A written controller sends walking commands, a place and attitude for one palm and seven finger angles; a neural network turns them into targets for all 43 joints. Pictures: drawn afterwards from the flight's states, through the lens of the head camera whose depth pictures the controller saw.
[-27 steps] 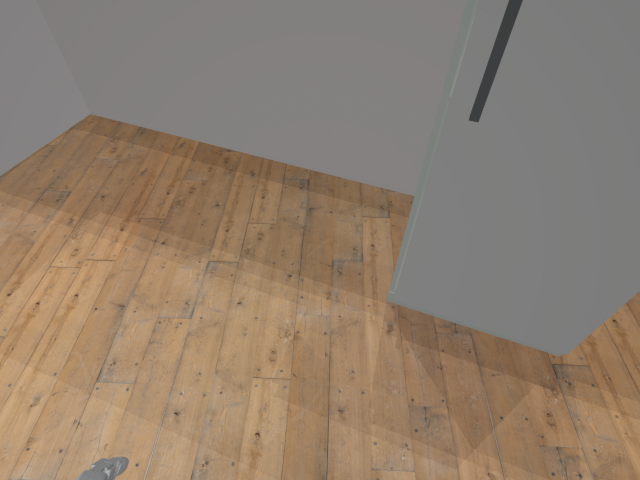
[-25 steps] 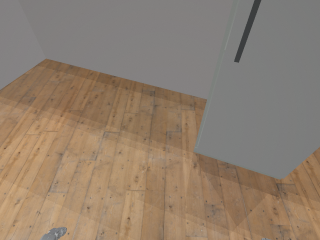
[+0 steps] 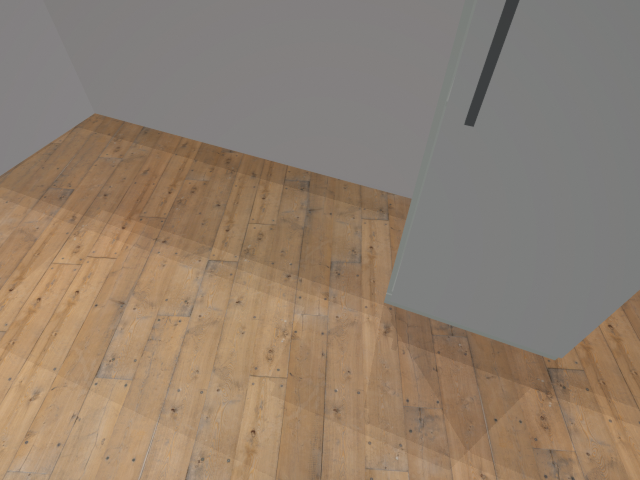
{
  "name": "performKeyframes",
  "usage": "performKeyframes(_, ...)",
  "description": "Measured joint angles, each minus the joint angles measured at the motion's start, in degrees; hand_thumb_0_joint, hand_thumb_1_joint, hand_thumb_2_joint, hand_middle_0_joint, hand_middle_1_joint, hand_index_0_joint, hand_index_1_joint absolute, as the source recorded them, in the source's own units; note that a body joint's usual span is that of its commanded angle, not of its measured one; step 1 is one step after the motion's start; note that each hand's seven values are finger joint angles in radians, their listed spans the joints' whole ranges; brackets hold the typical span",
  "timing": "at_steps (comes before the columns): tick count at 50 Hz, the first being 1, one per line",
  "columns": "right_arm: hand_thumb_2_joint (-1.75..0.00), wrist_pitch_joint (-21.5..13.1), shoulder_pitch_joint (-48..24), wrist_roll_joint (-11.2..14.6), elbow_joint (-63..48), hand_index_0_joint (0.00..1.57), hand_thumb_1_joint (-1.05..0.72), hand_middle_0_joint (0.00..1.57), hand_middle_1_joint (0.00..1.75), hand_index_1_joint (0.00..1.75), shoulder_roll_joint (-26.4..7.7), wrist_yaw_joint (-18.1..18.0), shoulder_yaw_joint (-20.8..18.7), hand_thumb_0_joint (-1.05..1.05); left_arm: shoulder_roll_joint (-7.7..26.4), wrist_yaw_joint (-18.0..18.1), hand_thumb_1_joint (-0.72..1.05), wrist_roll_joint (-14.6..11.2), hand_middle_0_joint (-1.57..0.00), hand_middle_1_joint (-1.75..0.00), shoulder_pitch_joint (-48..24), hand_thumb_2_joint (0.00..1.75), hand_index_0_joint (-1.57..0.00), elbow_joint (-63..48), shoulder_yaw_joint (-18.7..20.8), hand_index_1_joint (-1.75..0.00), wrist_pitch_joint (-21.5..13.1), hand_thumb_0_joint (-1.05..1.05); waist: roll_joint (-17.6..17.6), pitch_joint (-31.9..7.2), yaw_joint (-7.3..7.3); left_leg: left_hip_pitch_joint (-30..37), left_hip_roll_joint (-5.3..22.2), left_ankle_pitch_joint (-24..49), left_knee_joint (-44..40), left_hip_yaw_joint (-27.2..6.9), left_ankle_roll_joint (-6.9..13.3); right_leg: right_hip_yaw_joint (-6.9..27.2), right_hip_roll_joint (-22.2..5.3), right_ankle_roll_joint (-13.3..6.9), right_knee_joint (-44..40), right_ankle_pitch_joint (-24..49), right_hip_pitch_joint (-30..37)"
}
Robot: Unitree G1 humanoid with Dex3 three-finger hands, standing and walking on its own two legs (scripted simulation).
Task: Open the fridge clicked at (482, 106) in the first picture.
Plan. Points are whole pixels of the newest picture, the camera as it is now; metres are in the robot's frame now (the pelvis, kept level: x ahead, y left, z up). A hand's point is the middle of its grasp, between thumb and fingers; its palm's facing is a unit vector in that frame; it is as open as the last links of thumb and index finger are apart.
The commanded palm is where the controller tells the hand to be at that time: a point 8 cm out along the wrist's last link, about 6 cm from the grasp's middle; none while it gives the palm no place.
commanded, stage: stand and wait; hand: left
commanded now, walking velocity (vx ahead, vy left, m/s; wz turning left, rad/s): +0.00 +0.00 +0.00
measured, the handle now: (509, 6) +0.77 -0.25 +0.27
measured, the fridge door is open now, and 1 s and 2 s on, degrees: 0 0 0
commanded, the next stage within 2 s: look at it before walking up in 0.32 s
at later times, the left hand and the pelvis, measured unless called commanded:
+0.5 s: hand out of the picture +0.07 +0.24 -0.15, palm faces -0.02 -0.94 -0.33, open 7.3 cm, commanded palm none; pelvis -0.01 +0.00 +0.00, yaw +0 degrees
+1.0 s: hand out of the picture +0.06 +0.25 -0.15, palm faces -0.02 -0.94 -0.33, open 7.3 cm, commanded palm none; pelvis -0.01 +0.00 +0.00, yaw +0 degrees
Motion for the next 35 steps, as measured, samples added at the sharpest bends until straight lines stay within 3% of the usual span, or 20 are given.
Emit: performKeyframes(35, -0.89, -0.5, 0.3, 0.2, 2.3, 0.2, -0.9, 0.21, 0.3, 0.3, 0.2, 0.3, 0.2, 0.01, -0.3, -0.2, 0.91, 0.1, -0.21, -0.3, -1.0, 0.9, -0.21, 1.7, -0.1, -0.3, -0.4, 0.0, 0.3, -0.2, -0.26, 0.4, 0.2, 2.7, -2.9, 0.1, -0.2, 0.1, 0.1, -0.1, -2.6, 2.6, 0.2)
